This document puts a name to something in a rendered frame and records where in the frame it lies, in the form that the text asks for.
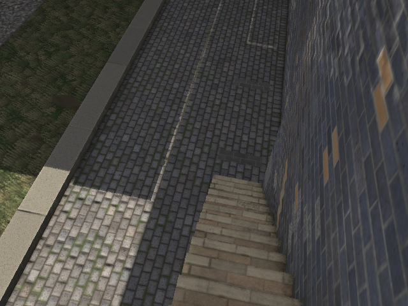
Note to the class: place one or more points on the stairs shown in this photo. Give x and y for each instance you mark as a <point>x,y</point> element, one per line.
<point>234,257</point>

